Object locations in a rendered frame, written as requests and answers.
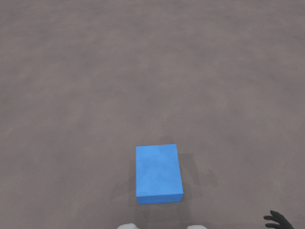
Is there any right robot hand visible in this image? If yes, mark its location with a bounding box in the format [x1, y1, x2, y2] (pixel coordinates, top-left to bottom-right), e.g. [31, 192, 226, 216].
[263, 210, 294, 229]

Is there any carton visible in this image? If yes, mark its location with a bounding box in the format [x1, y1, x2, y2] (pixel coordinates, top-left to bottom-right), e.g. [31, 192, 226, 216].
[135, 144, 184, 205]

